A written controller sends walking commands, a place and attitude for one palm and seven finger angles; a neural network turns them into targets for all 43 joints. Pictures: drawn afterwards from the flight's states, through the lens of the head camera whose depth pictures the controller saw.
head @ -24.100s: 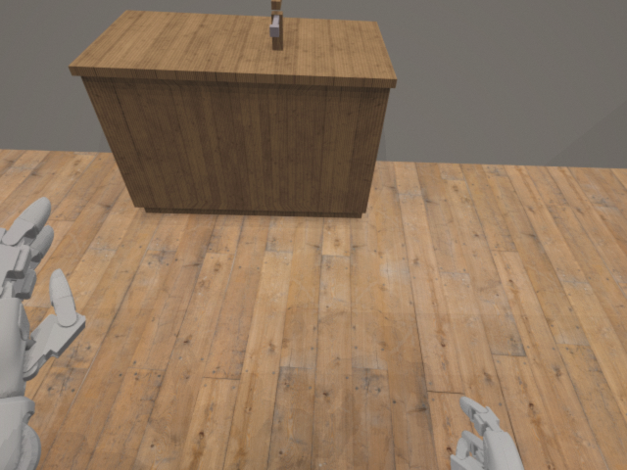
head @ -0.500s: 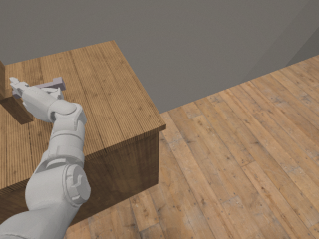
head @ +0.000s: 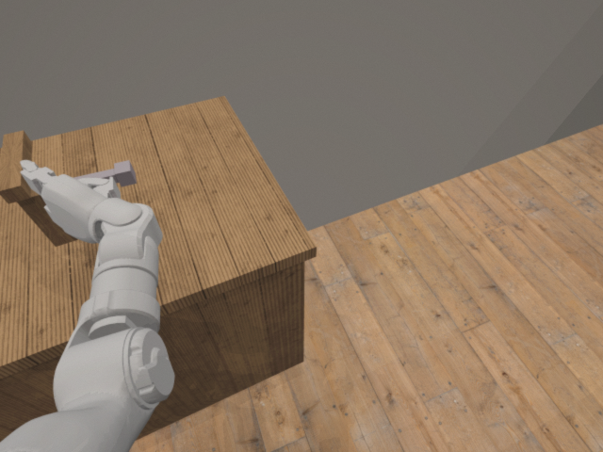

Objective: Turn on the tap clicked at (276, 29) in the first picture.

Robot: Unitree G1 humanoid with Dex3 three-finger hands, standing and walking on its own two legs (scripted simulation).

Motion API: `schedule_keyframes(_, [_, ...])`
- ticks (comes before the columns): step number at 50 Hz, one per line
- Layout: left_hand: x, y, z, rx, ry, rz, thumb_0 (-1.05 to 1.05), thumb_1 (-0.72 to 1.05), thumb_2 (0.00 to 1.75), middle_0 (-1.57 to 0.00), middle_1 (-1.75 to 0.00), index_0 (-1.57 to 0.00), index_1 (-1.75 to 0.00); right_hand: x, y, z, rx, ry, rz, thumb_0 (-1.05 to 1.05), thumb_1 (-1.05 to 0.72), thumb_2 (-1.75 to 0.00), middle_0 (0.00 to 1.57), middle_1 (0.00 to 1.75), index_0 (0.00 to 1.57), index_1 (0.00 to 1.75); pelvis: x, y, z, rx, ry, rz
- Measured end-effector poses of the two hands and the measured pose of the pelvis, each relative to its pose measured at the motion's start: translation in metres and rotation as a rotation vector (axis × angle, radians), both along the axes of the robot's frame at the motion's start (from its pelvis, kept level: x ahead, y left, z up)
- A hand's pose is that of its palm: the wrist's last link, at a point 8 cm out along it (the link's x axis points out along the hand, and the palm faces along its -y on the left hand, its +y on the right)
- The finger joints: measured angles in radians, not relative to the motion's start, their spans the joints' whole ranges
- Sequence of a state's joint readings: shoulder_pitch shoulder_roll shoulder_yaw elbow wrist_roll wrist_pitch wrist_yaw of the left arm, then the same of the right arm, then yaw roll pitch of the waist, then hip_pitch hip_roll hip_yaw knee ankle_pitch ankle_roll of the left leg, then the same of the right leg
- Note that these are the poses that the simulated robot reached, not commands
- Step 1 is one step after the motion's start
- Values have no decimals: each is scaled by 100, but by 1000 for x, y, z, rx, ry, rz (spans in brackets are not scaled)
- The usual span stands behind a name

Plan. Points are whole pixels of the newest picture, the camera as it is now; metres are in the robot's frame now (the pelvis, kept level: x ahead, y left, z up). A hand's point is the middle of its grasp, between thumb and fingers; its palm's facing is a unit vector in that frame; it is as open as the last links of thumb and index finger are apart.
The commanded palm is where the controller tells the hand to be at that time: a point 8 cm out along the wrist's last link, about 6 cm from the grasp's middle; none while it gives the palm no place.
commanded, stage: lift the hand up off the lever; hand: left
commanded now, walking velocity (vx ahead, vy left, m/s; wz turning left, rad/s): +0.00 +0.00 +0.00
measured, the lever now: (125, 173) +0.54 +0.27 +0.07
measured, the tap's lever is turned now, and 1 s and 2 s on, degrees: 86 86 86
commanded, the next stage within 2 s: draw the hand back beside the body in 0.62 s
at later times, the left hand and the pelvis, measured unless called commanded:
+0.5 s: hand (112, 175) +0.45 +0.24 +0.15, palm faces +0.84 -0.54 -0.11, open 7.8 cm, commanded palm +0.39 +0.25 +0.15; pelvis -0.01 +0.00 +0.00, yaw +0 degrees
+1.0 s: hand (134, 203) +0.40 +0.20 +0.14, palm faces +0.39 -0.91 -0.11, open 7.8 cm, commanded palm +0.34 +0.25 +0.16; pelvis +0.00 +0.00 +0.02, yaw -5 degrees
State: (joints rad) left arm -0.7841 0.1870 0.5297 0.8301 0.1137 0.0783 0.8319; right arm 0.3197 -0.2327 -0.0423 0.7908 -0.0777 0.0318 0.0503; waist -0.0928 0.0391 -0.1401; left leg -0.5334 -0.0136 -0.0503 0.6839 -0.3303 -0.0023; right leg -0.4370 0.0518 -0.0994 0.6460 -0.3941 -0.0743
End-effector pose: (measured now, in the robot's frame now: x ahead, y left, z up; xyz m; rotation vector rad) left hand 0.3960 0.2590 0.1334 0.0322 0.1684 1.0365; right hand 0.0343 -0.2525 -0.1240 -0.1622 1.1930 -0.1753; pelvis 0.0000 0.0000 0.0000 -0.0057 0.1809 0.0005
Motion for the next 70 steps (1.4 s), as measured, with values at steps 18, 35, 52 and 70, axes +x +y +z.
schedule_keyframes(18, [-13,-3,16,6,-6,-19,2,90,90,-15,-15,-15,-15,14,3,4,-10,-67,30,1,-90,-90,20,30,20,29,-12,2,3,0,-30,10])
schedule_keyframes(35, [-3,-6,17,12,9,-6,2,89,90,-15,-15,-15,-15,-11,7,0,3,-12,5,1,-90,-90,20,30,20,29,-13,3,2,1,-10,-4])
schedule_keyframes(52, [-52,-1,10,101,-34,-664,1,89,90,-17,-18,-17,-17,27,-5,35,-42,-222,-128,1,-90,-90,20,30,20,29,-4,3,19,8,-169,-86])
schedule_keyframes(70, [-132,9,31,247,-141,-805,1,89,90,-18,-23,-18,-23,117,41,77,-12,-495,93,1,-90,-90,20,30,21,30,-23,19,27,2,-239,-52])
